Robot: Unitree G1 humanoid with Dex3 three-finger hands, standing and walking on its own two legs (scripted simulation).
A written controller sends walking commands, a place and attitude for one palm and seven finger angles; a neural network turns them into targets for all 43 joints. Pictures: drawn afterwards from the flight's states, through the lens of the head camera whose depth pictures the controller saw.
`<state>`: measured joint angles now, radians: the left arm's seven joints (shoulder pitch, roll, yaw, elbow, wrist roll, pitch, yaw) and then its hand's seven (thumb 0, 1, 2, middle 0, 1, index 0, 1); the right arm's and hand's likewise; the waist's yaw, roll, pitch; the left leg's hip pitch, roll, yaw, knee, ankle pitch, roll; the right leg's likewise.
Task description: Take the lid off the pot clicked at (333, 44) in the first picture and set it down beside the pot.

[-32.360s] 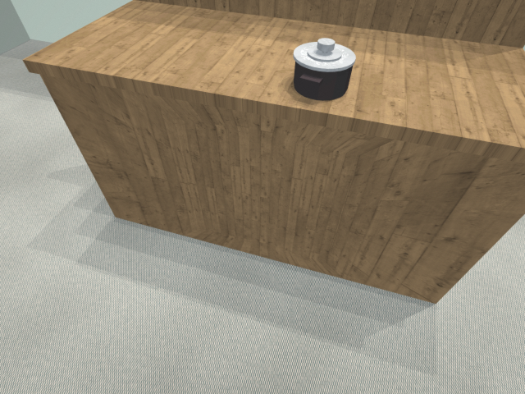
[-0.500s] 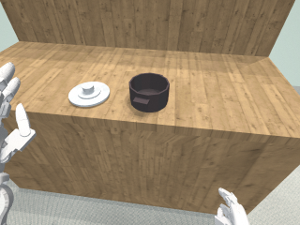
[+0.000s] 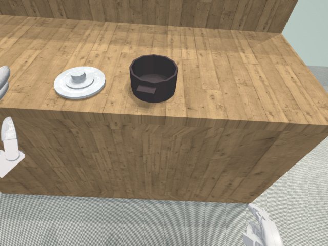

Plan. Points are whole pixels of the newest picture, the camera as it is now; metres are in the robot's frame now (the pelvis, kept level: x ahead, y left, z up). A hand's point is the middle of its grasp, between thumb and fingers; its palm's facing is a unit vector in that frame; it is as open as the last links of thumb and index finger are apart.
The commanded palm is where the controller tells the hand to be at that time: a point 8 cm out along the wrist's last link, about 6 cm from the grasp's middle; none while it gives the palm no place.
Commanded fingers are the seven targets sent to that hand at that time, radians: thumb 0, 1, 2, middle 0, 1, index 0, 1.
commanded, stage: step back with the hand held close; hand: left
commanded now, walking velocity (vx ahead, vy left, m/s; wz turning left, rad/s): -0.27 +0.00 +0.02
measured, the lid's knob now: (78, 74) +0.58 +0.32 +0.08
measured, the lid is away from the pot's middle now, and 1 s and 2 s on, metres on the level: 0.24 0.24 0.24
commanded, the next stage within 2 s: stop stepping back and stand still in 0.88 s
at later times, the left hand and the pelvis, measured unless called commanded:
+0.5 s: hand out of the picture +0.12 +0.23 +0.24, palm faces +0.48 -0.79 -0.39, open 7.4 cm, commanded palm +0.04 +0.28 +0.26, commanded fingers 0.00 0.90 0.90 -0.20 -0.30 -0.20 -0.30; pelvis -0.08 +0.00 -0.02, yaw +2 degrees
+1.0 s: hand out of the picture +0.05 +0.23 +0.23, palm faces +0.36 -0.84 -0.40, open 7.4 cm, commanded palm -0.06 +0.29 +0.26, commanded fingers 0.00 0.90 0.90 -0.20 -0.30 -0.20 -0.30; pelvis -0.19 +0.01 +0.00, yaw +0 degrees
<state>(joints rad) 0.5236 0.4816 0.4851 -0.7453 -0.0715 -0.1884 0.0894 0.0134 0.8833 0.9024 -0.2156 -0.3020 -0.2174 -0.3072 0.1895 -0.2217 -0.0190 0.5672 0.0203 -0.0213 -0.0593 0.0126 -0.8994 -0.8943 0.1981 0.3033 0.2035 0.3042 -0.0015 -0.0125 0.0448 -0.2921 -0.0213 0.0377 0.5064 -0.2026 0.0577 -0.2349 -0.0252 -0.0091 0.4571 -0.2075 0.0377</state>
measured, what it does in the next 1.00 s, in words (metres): walks backwards: right foot, then left foot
